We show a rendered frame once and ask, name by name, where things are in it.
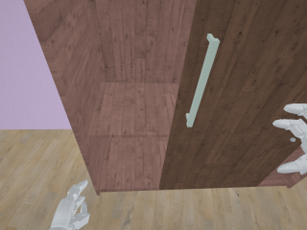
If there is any right robot hand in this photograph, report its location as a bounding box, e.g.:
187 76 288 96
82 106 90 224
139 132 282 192
272 103 307 174

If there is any wardrobe door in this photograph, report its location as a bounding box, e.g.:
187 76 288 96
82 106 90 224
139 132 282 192
264 146 305 180
159 0 307 191

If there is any handle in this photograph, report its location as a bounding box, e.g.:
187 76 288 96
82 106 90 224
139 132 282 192
185 34 220 127

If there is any left robot hand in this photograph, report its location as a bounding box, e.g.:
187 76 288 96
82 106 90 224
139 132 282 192
50 180 90 230

